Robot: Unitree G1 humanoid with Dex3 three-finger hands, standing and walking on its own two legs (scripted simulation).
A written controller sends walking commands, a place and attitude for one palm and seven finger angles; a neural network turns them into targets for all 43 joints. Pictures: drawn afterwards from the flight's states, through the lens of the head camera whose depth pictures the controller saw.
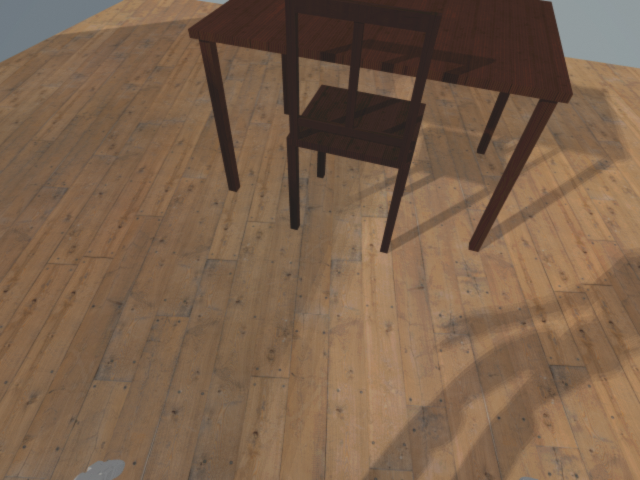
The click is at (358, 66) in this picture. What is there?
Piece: chair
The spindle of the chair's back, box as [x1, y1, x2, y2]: [345, 22, 363, 128]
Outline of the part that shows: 354,22 346,109 345,126 352,128 353,126 363,32 363,23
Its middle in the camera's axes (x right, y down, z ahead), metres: +0.09 -0.46 +1.12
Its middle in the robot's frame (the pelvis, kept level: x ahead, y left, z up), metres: +1.15 -0.04 -0.06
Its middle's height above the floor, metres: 0.71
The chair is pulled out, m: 0.00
